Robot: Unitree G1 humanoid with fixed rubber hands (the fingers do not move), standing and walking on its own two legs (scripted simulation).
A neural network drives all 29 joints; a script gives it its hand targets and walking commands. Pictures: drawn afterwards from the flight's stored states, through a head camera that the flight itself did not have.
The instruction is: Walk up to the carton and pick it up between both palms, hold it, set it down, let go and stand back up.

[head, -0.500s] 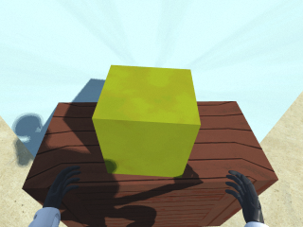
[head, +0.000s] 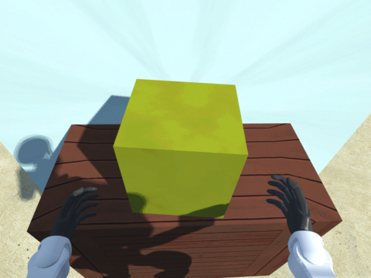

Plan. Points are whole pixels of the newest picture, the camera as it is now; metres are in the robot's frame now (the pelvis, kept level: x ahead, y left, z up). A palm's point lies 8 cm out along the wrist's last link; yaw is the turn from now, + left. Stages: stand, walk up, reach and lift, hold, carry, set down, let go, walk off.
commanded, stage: reach and lift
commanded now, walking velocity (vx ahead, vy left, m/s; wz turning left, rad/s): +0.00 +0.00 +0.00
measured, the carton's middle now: (181, 151) +0.42 +0.02 +0.02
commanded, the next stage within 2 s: none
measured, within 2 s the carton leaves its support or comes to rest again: neither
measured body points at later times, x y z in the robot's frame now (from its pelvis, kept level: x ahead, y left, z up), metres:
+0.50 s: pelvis +0.00 +0.00 +0.00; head +0.00 +0.02 +0.45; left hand +0.32 +0.25 +0.08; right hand +0.31 -0.18 +0.10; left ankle -0.04 +0.11 -0.74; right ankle +0.03 -0.13 -0.74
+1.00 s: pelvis +0.00 +0.00 +0.00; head +0.00 +0.02 +0.45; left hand +0.38 +0.24 +0.15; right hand +0.38 -0.17 +0.14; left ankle -0.04 +0.11 -0.74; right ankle +0.03 -0.13 -0.74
